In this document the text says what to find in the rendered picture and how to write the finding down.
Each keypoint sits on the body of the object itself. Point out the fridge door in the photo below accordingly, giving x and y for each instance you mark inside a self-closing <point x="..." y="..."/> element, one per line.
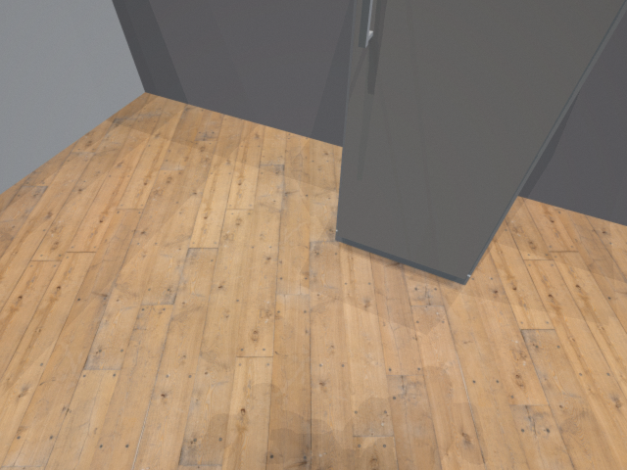
<point x="449" y="104"/>

